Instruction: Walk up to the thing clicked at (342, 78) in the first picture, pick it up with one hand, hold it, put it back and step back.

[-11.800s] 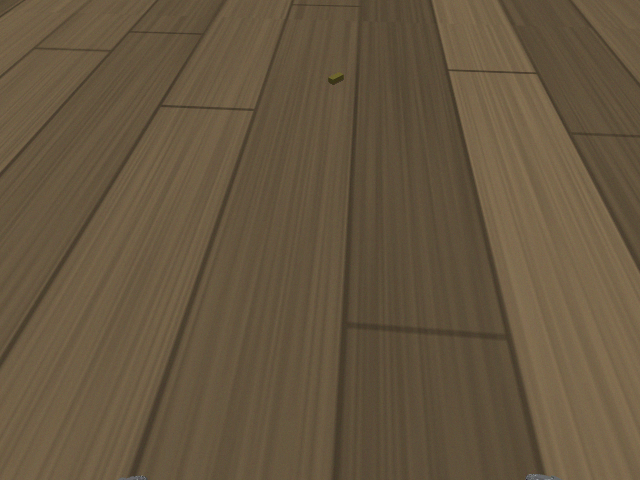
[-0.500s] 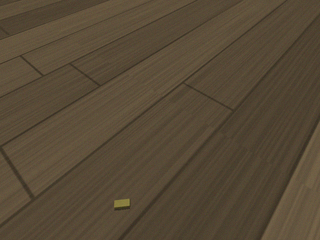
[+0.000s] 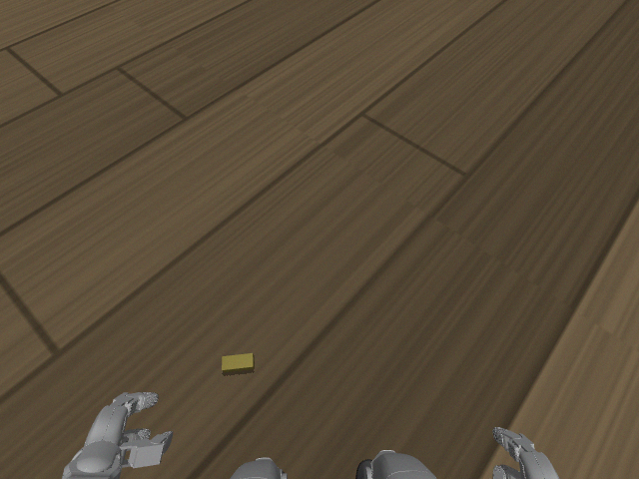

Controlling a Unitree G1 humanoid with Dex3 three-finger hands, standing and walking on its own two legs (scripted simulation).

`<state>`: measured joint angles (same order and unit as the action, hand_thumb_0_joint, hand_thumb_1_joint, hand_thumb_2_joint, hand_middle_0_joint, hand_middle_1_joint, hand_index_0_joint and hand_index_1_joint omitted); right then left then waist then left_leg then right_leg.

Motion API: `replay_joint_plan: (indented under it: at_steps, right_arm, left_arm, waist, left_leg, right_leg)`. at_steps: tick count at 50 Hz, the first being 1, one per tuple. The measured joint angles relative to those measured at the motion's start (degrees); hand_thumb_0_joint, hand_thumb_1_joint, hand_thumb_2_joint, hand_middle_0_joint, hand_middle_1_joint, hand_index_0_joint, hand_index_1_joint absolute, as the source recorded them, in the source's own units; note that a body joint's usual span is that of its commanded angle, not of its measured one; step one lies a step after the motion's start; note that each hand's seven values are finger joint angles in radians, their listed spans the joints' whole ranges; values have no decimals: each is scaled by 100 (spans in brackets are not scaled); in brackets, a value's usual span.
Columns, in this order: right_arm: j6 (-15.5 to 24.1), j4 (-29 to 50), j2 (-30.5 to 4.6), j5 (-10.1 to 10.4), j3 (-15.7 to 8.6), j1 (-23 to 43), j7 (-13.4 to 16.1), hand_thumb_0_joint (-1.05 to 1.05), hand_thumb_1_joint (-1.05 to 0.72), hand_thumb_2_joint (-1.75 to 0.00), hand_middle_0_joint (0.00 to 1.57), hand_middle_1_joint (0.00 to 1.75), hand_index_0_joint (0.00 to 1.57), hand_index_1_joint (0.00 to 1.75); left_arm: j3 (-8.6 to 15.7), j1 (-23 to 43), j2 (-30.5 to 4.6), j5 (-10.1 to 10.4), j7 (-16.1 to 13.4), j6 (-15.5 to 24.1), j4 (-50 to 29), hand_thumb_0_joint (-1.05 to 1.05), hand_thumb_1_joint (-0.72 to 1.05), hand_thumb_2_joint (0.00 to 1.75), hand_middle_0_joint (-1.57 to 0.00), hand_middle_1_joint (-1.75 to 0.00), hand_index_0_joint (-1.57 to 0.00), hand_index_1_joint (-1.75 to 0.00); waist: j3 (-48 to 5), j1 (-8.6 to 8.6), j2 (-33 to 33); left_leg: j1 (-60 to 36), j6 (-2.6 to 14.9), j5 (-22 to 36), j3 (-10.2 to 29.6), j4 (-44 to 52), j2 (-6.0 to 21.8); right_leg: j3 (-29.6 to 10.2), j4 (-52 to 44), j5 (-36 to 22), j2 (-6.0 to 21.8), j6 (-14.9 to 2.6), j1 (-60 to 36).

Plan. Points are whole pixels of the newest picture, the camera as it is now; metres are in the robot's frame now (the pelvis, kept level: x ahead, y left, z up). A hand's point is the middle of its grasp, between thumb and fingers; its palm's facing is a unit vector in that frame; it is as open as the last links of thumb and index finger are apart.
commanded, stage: rise first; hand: left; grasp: from above
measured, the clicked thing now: (238, 362) +0.43 +0.25 -0.74
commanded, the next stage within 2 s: none
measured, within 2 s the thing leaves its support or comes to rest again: neither
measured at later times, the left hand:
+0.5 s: hand (152, 475) +0.13 +0.27 -0.22, palm faces -0.21 -0.84 -0.49, open 12.7 cm
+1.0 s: hand (182, 410) +0.25 +0.30 -0.44, palm faces -0.45 -0.36 -0.82, open 13.0 cm
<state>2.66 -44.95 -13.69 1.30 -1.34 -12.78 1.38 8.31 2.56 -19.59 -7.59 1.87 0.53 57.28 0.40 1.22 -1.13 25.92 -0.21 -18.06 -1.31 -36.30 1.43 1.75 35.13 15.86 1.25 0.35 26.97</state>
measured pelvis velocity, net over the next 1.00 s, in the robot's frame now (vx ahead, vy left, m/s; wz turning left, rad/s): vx -0.07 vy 0.00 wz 0.00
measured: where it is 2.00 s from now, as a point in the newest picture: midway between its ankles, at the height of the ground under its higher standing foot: outside the picture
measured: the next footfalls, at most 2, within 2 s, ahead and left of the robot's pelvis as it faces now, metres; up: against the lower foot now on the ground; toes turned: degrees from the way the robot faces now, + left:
none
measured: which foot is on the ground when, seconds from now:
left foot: down 0.00-1.00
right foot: down 0.00-1.00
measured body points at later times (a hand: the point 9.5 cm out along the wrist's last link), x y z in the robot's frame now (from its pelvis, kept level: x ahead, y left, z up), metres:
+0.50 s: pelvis -0.01 +0.01 -0.08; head +0.10 +0.03 +0.36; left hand +0.14 +0.31 -0.19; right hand +0.18 -0.24 -0.17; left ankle +0.00 +0.12 -0.73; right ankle +0.02 -0.12 -0.72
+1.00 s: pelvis -0.07 +0.00 -0.29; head +0.14 +0.01 +0.10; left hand +0.27 +0.32 -0.39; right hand +0.10 -0.27 -0.43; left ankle +0.00 +0.12 -0.72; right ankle +0.01 -0.12 -0.73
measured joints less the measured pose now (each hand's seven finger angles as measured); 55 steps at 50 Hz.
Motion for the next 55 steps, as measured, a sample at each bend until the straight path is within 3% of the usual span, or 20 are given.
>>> replay_joint_plan:
  at_steps: [6, 11, 17, 23, 26, 30, 39, 44, 49, 55]
  right_arm:
    - [-8, 425, 17, 20, -28, -156, -33, 0, -88, -89, 20, 30, 21, 30]
    - [199, 731, -11, -31, -65, -108, -47, 1, -89, -89, 20, 30, 21, 30]
    - [370, 977, -20, -88, -94, 72, -11, 1, -89, -89, 20, 30, 21, 30]
    - [451, 1180, 23, -94, -70, 240, -22, 1, -90, -89, 20, 30, 21, 30]
    - [543, 1276, 18, -101, -28, 295, -18, 1, -90, -90, 20, 30, 21, 30]
    - [720, 1358, -39, -132, 10, 420, -58, 1, -91, -90, 20, 30, 21, 30]
    - [819, 1097, -295, -123, -129, 795, -234, 0, -92, -90, 20, 30, 21, 30]
    - [702, 862, -342, -106, -229, 968, -303, 1, -93, -91, 20, 30, 21, 30]
    - [620, 636, -317, -163, -255, 961, -372, 1, -93, -91, 20, 30, 21, 30]
    - [489, 396, -200, -273, -217, 791, -428, 1, -92, -90, 20, 30, 21, 30]
  left_arm:
    - [-95, -390, 110, -252, -184, -458, -582, 1, 0, 79, -30, -78, -30, -78]
    - [-69, -682, 164, -423, -235, -593, -1034, 1, -19, 79, -31, -82, -30, -82]
    - [-68, -1170, 186, -797, -281, -606, -2034, 0, -28, 79, -32, -83, -31, -84]
    - [-132, -1518, 181, -961, -326, -853, -2764, 0, -31, 79, -33, -83, -32, -84]
    - [-190, -1455, 111, -1117, -332, -880, -2773, 0, -31, 79, -33, -82, -32, -84]
    - [-126, -1015, -87, -1515, -364, -636, -2341, 0, -31, 78, -34, -82, -33, -83]
    - [-153, 56, -479, -2696, -675, 362, -1935, 0, -30, 76, -34, -83, -34, -83]
    - [-123, 816, -669, -3286, -998, 524, -1698, 0, -33, 80, -31, -85, -31, -85]
    - [-144, 1771, -922, -3790, -1087, 689, -1052, 0, -35, 83, -28, -86, -28, -87]
    - [-185, 2674, -1255, -4382, -1176, 1062, -340, 0, -34, 84, -29, -83, -28, -85]
  waist:
    - [-242, 27, 111]
    - [-395, 6, 96]
    - [-535, -39, 29]
    - [-657, -40, 74]
    - [-741, -29, 111]
    - [-893, 11, 87]
    - [-1157, 49, 85]
    - [-1040, 20, 152]
    - [-897, -16, 216]
    - [-725, 84, 188]
  left_leg:
    - [538, 48, -345, 1, -671, -10]
    - [1271, 76, -704, 26, -1480, -12]
    - [2118, 84, -1109, 62, -2423, -11]
    - [2711, 85, -1341, 124, -3014, -4]
    - [3088, 86, -1436, 169, -3325, -11]
    - [3921, 77, -1633, 197, -4007, -27]
    - [6191, 59, -2169, 226, -6002, -55]
    - [7221, 46, -2259, 255, -6884, -61]
    - [8104, 36, -2202, 318, -7571, -57]
    - [8841, 27, -2143, 425, -8266, -41]
  right_leg:
    - [-16, 594, 297, 27, 52, 504]
    - [-13, 1370, 638, 48, 83, 1218]
    - [-7, 2302, 1040, 69, 94, 2055]
    - [36, 2857, 1265, 74, 91, 2616]
    - [70, 3157, 1367, 86, 84, 2973]
    - [72, 3867, 1586, 114, 67, 3813]
    - [17, 5895, 2133, 169, 51, 6108]
    - [5, 6775, 2215, 180, 15, 7142]
    - [34, 7433, 2142, 175, -25, 8014]
    - [105, 8049, 2038, 155, -49, 8713]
